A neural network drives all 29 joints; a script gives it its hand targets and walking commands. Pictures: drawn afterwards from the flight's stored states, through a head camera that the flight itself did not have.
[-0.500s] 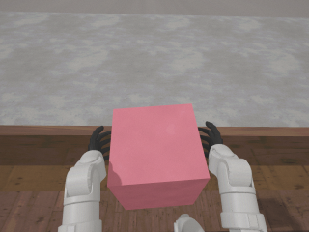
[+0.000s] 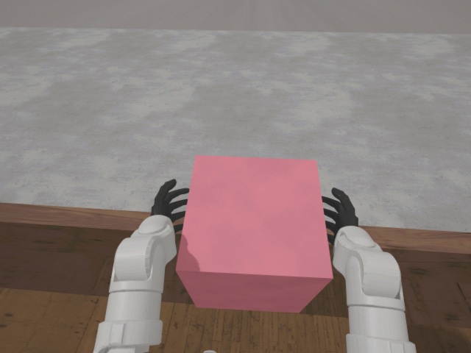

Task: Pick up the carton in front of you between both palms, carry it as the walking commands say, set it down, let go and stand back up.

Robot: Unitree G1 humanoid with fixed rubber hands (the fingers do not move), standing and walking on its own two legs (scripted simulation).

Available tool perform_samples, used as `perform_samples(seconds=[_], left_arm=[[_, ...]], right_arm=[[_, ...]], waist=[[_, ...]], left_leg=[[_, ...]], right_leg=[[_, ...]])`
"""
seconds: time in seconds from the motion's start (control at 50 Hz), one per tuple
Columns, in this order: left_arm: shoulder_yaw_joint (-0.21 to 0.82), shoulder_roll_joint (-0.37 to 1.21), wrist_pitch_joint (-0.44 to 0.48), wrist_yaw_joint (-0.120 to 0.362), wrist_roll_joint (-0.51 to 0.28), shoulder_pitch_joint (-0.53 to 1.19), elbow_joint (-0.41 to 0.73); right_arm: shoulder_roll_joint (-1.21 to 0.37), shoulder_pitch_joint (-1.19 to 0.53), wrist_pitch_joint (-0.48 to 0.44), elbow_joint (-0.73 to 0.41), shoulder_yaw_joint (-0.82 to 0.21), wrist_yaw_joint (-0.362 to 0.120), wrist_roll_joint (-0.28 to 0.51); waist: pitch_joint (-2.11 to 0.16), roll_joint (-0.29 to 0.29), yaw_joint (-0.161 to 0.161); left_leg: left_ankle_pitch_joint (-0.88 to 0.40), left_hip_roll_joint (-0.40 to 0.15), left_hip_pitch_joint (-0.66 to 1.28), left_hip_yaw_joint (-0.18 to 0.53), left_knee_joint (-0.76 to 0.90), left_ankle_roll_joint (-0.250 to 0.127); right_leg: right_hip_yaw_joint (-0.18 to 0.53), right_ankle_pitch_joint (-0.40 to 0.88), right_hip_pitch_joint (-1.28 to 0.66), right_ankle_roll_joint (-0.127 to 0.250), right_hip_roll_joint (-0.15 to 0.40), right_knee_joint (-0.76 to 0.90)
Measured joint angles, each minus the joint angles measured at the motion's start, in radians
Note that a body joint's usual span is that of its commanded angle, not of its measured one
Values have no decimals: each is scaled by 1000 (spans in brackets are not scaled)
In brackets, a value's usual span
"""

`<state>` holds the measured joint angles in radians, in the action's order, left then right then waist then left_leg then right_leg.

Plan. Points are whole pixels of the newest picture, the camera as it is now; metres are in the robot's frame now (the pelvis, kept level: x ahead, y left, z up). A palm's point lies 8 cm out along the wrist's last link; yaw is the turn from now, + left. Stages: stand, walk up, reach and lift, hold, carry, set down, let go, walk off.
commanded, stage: carry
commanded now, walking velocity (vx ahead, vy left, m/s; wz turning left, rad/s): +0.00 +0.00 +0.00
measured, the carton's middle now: (251, 240) +0.33 +0.01 +0.01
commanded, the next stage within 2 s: none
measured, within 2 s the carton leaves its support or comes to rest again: neither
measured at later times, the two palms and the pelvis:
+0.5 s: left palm (202, 170) +0.66 +0.16 -0.12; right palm (301, 167) +0.68 -0.14 -0.11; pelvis +0.36 -0.01 -0.21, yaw +1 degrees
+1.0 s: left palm (221, 141) +1.03 +0.14 -0.29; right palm (289, 148) +1.00 -0.15 -0.30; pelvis +0.71 +0.02 -0.40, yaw -1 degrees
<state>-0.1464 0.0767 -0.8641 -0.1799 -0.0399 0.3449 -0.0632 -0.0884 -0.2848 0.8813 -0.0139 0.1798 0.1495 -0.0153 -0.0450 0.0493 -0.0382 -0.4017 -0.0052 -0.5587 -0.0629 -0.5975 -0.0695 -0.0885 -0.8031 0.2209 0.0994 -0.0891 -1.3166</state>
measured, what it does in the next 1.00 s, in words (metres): goes down: left foot 0.17 m lower, then right foot 0.17 m lower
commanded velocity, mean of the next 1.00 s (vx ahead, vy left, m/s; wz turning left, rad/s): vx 0.00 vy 0.00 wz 0.00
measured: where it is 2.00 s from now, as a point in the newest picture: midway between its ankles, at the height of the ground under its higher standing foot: (250, 238)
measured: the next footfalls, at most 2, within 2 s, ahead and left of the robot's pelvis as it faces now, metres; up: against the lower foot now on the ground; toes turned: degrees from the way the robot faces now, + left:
left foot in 0.02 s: +0.15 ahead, +0.07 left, -0.17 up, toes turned +0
right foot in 0.46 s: +0.47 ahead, -0.07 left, -0.35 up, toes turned +2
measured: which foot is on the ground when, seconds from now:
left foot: up 0.00-0.00, down 0.02-0.48, up 0.50-0.92, down 0.94-1.00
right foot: down 0.00-0.02, up 0.04-0.44, down 0.46-0.94, up 0.96-1.00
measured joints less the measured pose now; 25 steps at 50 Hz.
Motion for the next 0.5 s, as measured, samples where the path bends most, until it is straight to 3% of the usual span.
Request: perform_samples(seconds=[0.02, 0.06, 0.08, 0.14, 0.18, 0.24, 0.3, 0.34, 0.4, 0.42, 0.46, 0.5], left_arm=[[-8, -10, -5, 6, 0, -18, 21], [-18, -31, -8, 24, 7, -17, 27], [-22, -30, -11, 29, 16, -7, 20], [-45, 2, -29, 30, 57, 0, 7], [-63, 28, -39, 37, 74, -26, 11], [-79, 45, -39, 38, 83, -70, 25], [-83, 40, -22, 40, 78, -90, 50], [-82, 31, -7, 41, 72, -94, 69], [-73, 12, 5, 43, 60, -100, 102], [-66, 9, 7, 42, 56, -95, 102], [-36, 15, 3, 33, 58, -70, 76], [-12, 26, -9, 17, 68, -28, 40]], right_arm=[[-3, -19, 7, 12, -18, 5, -5], [-5, -54, 10, 40, -37, 21, -8], [9, -65, 13, 51, -51, 34, 6], [49, -70, 27, 79, -72, 51, 61], [50, -63, 32, 104, -68, 53, 81], [31, -52, 30, 127, -57, 52, 83], [10, -57, 6, 131, -51, 47, 74], [-4, -64, -13, 124, -47, 40, 62], [-23, -66, -31, 99, -47, 31, 42], [-24, -62, -31, 85, -45, 29, 38], [-3, -30, -19, 48, -35, 23, 39], [25, -16, -11, 35, -21, 5, 37]], waist=[[-12, 11, 40], [-36, -1, 106], [-36, -6, 126], [-24, -24, 154], [-9, -34, 153], [19, -45, 143], [34, -51, 133], [37, -62, 127], [21, -90, 127], [15, -97, 121], [-8, -101, 62], [-44, -91, -20]], left_leg=[[35, 10, 77, -23, 23, -17], [471, 48, 152, -27, -29, -45], [628, 66, 161, -21, -62, -54], [771, 107, 143, -10, -201, -90], [886, 118, 145, -20, -282, -81], [982, 122, 179, -18, -341, -56], [1080, 122, 205, 4, -405, -62], [1158, 122, 227, 20, -461, -56], [1297, 131, 280, 32, -556, -47], [1243, 127, 291, 22, -613, -45], [1210, 100, 299, -14, -842, -28], [1165, 92, 216, 1, -1150, 6]], right_leg=[[-15, 25, 19, -15, 11, -163], [28, 45, 123, -48, 10, -454], [63, 67, 187, -51, 3, -511], [154, 195, 365, -40, 35, -377], [182, 295, 442, -49, 76, -159], [165, 445, 522, -54, 125, 28], [150, 785, 567, -49, 144, 205], [136, 992, 536, -59, 141, 425], [83, 1137, 438, -66, 123, 698], [60, 1179, 402, -59, 114, 723], [10, 1173, 284, -36, 79, 742], [-3, 775, 184, 9, 44, 720]])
